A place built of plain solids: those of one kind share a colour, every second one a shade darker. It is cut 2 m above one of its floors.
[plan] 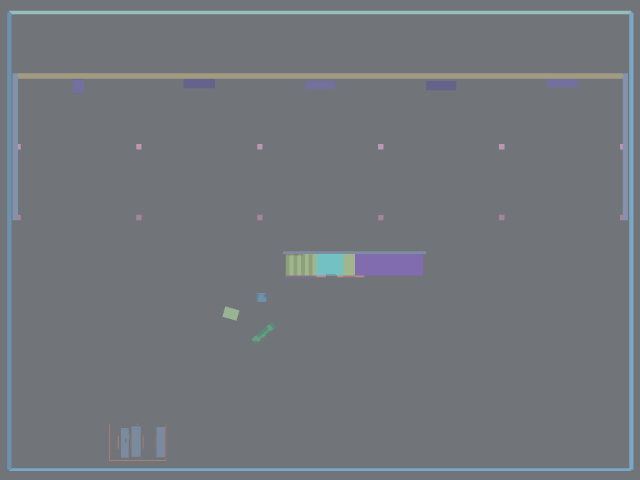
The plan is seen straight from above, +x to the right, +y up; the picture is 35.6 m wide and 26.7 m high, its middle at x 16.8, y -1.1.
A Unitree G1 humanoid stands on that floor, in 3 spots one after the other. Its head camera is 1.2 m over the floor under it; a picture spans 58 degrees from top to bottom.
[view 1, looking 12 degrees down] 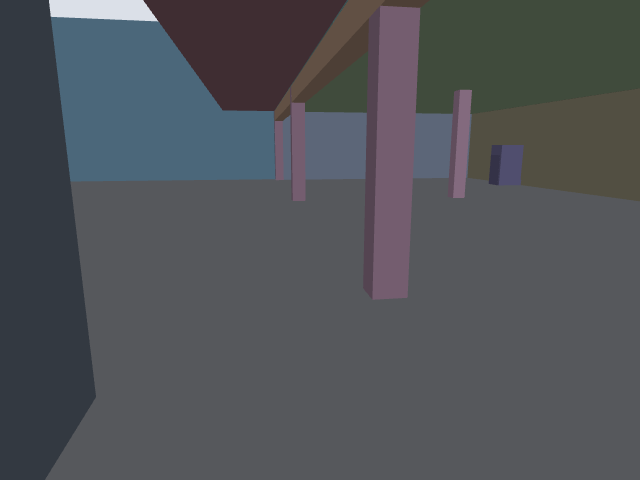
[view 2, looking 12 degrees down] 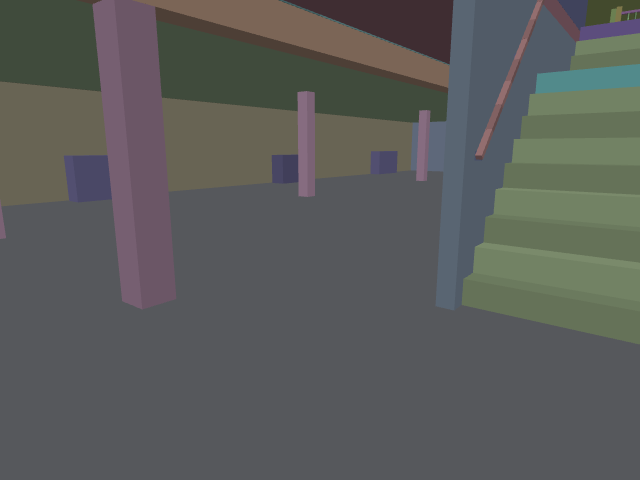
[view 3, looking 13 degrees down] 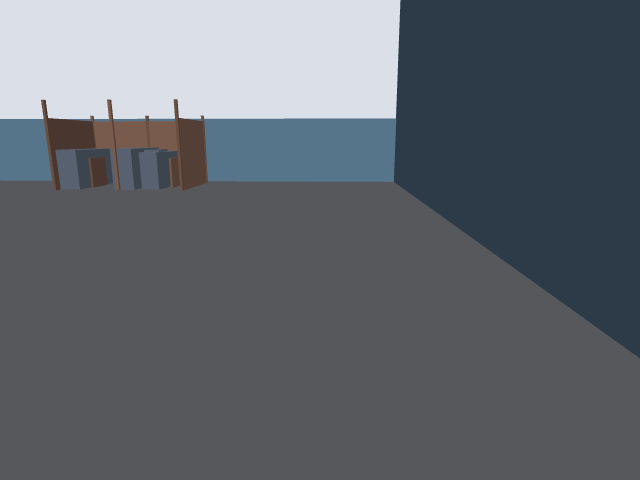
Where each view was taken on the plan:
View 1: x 16.82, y -0.94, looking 171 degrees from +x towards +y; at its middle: ground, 5.77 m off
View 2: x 11.69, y -2.97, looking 38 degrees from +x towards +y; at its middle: ground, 5.77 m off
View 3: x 1.36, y -0.94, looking -88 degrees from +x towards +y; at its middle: ground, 5.33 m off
